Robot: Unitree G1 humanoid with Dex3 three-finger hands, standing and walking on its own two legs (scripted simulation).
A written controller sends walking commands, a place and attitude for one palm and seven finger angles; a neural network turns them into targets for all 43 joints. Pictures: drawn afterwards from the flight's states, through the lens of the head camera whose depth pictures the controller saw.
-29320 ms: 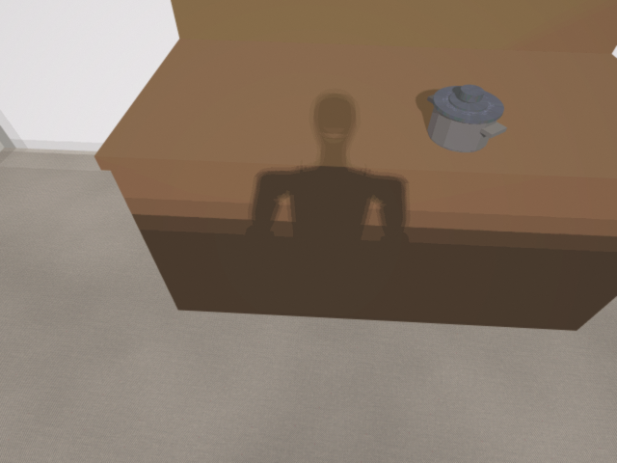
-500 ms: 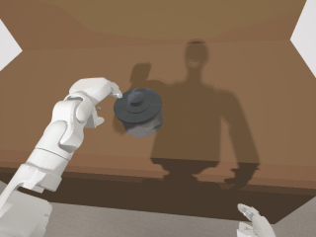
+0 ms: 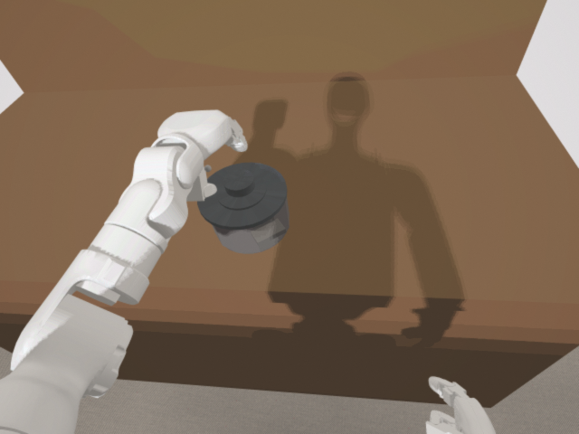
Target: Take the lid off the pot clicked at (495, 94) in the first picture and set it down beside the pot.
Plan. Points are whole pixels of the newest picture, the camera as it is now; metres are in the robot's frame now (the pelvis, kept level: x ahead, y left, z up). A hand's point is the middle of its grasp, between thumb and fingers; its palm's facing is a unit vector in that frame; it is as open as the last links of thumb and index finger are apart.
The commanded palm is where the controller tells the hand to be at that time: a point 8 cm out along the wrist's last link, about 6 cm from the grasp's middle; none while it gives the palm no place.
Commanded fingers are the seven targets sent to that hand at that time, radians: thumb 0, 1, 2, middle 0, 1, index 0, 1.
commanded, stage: move the open hand above the knob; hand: left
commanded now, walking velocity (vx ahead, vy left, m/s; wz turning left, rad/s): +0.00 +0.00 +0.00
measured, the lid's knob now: (239, 183) +0.49 +0.10 +0.08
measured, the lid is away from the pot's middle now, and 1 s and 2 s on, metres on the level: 0.00 0.00 0.00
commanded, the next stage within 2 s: lower the open fingers around the knob in 0.82 s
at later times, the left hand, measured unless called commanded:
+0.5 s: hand (231, 165) +0.45 +0.09 +0.15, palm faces -0.23 -0.01 -0.97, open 10.3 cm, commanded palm +0.44 +0.10 +0.21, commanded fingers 0.00 -0.33 1.45 -0.82 -0.08 -0.82 -0.08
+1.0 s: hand (222, 161) +0.46 +0.10 +0.15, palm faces -0.26 -0.01 -0.97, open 10.3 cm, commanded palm +0.45 +0.10 +0.20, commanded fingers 0.00 -0.33 1.45 -0.82 -0.08 -0.82 -0.08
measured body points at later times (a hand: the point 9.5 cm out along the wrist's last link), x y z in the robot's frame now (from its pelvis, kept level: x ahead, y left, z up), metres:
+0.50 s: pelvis +0.00 +0.01 +0.00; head +0.02 -0.03 +0.45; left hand +0.46 +0.09 +0.20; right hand +0.10 -0.24 -0.14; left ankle +0.01 +0.08 -0.74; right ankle -0.02 -0.09 -0.74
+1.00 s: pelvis +0.00 +0.01 +0.00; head +0.02 -0.03 +0.45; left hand +0.47 +0.10 +0.20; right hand +0.13 -0.24 -0.13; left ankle +0.01 +0.08 -0.74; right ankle -0.02 -0.09 -0.74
